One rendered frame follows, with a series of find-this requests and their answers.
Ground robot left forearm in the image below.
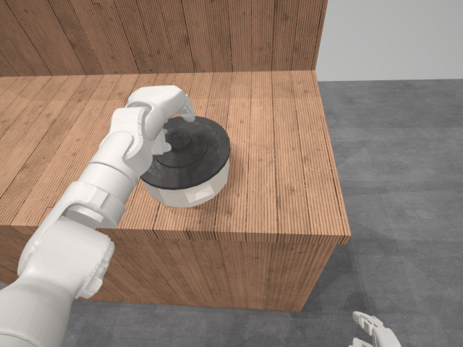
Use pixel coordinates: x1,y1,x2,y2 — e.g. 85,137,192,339
17,98,164,276

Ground right robot hand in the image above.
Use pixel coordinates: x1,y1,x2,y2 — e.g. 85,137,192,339
349,312,402,347

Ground robot left upper arm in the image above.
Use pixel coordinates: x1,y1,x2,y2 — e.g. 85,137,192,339
0,215,115,347

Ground table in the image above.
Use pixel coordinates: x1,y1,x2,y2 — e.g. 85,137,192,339
0,0,352,312

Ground left robot hand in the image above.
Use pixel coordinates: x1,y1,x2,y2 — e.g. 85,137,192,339
127,85,195,155

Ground lid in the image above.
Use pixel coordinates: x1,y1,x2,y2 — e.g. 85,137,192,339
140,116,231,190

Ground pot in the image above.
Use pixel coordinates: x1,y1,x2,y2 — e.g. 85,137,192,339
143,159,229,208

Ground knob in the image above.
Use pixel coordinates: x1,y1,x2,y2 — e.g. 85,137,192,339
166,131,192,152

